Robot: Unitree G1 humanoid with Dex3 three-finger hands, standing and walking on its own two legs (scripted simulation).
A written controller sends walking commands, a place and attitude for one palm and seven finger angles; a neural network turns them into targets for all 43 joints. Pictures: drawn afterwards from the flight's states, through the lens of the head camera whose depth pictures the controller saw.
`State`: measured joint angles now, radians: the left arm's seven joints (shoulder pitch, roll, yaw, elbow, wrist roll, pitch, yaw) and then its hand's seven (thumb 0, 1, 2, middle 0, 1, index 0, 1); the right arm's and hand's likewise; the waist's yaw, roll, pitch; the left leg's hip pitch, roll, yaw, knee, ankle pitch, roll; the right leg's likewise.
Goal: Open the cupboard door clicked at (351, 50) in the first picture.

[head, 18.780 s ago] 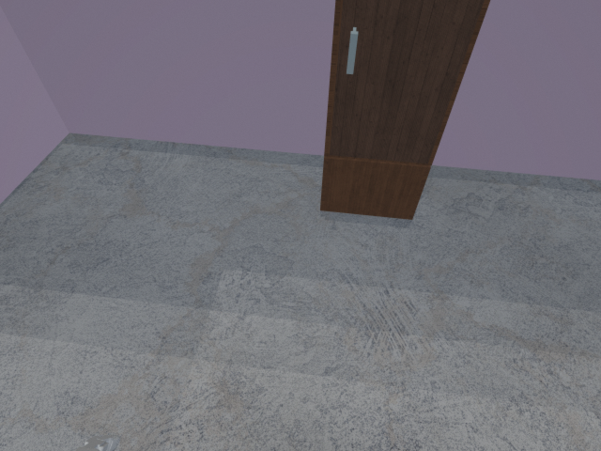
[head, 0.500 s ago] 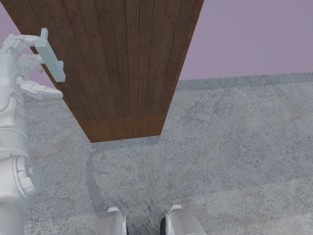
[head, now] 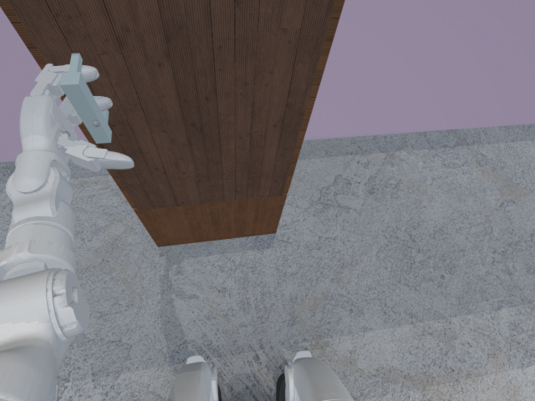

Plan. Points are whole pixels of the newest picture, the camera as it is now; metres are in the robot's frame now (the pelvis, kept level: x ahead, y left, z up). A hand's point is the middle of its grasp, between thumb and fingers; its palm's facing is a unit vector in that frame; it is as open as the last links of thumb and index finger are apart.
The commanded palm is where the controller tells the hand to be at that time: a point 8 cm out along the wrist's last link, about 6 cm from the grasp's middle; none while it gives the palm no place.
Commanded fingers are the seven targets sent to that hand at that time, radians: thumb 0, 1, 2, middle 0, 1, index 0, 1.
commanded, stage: slide the fingers in behind the handle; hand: left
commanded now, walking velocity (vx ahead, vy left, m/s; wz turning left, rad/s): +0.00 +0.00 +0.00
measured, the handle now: (90, 100) +0.54 +0.24 +0.07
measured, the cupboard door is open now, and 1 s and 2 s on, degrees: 0 0 25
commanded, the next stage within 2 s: close the thumb around the handle in 0.46 s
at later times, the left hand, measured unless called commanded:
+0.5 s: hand (106, 123) +0.50 +0.20 +0.07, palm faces +0.10 -1.00 -0.01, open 14.0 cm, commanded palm +0.47 +0.24 +0.07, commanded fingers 0.00 -0.50 0.30 -0.30 -1.20 -0.30 -1.20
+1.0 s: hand (106, 123) +0.50 +0.20 +0.07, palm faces +0.10 -1.00 -0.01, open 8.8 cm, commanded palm +0.47 +0.25 +0.07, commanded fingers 0.00 0.79 0.85 -0.39 -1.34 -0.39 -1.34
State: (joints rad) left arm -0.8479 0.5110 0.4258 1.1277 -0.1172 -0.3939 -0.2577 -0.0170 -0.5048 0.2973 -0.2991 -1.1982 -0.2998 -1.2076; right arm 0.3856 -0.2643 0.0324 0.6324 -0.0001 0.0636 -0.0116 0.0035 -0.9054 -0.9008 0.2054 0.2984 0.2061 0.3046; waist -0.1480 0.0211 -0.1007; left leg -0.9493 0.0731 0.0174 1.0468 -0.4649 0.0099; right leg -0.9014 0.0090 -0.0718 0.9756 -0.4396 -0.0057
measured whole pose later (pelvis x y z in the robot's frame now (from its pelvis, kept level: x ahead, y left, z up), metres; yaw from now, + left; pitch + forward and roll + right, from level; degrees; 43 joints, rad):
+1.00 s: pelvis +0.00 -0.01 +0.00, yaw +0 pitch +21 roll -2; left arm -0.85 0.49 0.42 1.14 -0.11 -0.41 -0.21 -0.01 0.26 0.62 -0.35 -1.28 -0.34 -1.29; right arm 0.37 -0.27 0.03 0.64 0.00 0.05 -0.01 0.00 -0.91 -0.90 0.20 0.30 0.21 0.30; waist -0.15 0.03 -0.10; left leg -0.95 0.07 0.02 1.04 -0.46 0.00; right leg -0.91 0.01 -0.07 0.99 -0.44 -0.01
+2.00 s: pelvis +0.01 -0.01 +0.02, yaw +1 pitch +14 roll -1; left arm -0.18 -0.04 0.07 0.36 -0.02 -0.35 0.42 0.01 0.72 0.79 -0.35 -1.35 -0.39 -1.35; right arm 0.23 -0.21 -0.01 0.57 -0.04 0.02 0.05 0.01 -0.91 -0.90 0.20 0.30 0.20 0.30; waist -0.02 0.02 -0.14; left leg -0.75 0.04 0.03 0.95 -0.46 0.00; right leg -0.72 -0.02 -0.05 0.94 -0.46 -0.01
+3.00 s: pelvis +0.01 -0.05 +0.01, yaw +5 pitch +10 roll +1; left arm 0.19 -0.10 -0.20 0.07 0.08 -0.26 0.56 0.00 -0.31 0.38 -0.31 -1.19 -0.31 -1.20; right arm 0.20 -0.19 0.00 0.56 -0.07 -0.01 -0.01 0.01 -0.91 -0.90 0.20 0.30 0.20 0.30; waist 0.00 0.03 -0.13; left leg -0.68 0.04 -0.03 0.93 -0.44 -0.05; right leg -0.65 -0.02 -0.11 0.97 -0.50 -0.07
